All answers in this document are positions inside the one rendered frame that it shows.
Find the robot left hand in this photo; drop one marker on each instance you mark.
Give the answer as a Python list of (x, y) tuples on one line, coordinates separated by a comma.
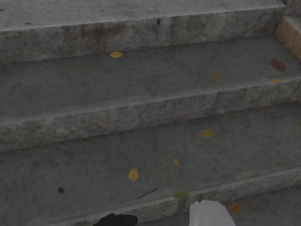
[(117, 220)]

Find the robot right thigh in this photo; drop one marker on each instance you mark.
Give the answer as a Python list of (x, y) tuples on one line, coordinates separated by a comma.
[(209, 213)]

